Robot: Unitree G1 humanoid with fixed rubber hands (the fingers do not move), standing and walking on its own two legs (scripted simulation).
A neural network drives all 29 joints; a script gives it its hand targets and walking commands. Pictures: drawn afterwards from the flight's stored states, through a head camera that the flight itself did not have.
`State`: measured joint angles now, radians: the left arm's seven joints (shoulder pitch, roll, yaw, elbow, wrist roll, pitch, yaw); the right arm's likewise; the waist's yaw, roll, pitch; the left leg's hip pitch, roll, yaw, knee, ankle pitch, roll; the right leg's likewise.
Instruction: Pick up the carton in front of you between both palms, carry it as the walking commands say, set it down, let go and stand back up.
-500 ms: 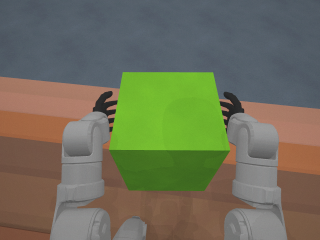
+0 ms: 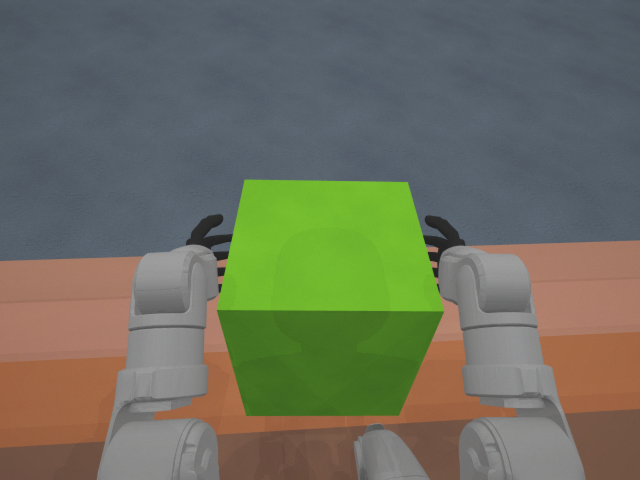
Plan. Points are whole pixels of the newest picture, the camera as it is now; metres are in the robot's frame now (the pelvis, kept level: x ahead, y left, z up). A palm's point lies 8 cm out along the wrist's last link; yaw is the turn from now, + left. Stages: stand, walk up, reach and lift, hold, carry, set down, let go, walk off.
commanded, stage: carry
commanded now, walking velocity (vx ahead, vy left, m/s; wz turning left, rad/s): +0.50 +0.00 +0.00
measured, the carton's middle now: (324, 302) +0.35 -0.03 +0.00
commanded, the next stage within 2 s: none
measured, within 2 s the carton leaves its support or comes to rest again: neither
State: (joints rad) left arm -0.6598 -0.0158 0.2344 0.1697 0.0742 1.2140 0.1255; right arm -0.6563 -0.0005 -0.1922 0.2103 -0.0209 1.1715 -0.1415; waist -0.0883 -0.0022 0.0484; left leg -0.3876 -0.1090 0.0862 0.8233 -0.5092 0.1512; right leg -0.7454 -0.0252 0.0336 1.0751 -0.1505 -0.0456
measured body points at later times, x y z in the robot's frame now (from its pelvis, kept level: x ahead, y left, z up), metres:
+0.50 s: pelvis +0.36 -0.01 -0.13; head +0.42 -0.01 +0.31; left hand +0.72 +0.18 -0.05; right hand +0.75 -0.12 -0.05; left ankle +0.53 +0.12 -0.83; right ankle +0.25 -0.06 -0.81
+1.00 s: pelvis +0.73 +0.01 -0.28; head +0.76 +0.01 +0.16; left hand +1.11 +0.12 -0.19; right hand +1.09 -0.18 -0.18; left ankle +0.57 +0.07 -0.91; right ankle +0.87 -0.06 -1.00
